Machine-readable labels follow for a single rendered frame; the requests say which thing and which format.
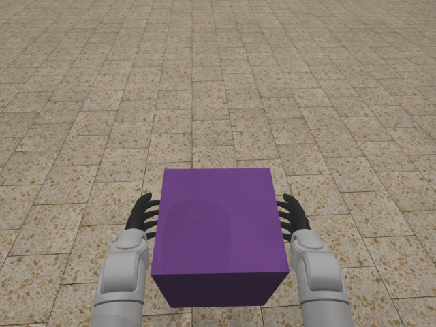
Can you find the left robot forearm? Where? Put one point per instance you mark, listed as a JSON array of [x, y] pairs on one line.
[[119, 296]]

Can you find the left robot hand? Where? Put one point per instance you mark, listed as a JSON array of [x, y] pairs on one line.
[[138, 215]]

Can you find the right robot forearm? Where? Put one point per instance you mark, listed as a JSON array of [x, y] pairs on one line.
[[321, 285]]

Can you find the right robot hand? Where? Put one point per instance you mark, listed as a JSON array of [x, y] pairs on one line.
[[296, 217]]

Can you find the carton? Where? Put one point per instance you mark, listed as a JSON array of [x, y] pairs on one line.
[[218, 241]]

